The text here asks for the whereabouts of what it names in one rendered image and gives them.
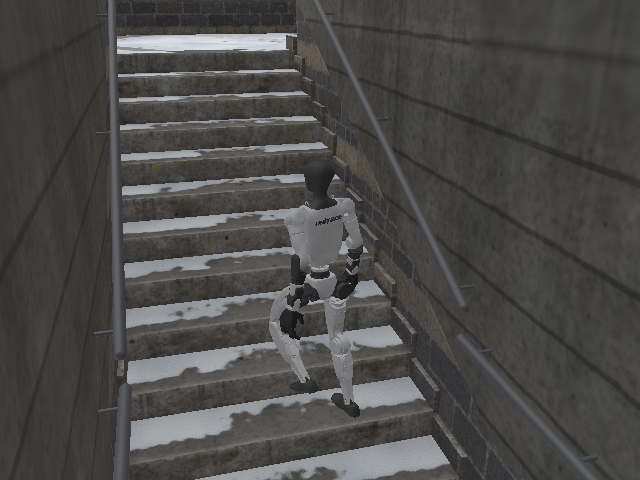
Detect stairs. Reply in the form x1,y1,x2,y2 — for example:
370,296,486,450
117,51,459,480

